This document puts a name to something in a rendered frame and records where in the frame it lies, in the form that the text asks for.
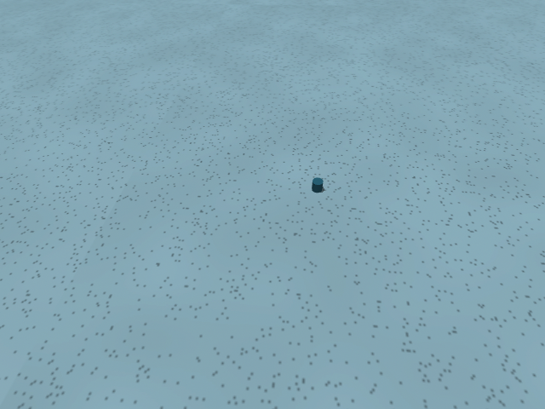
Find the tin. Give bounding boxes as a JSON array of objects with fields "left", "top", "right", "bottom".
[{"left": 312, "top": 177, "right": 323, "bottom": 193}]

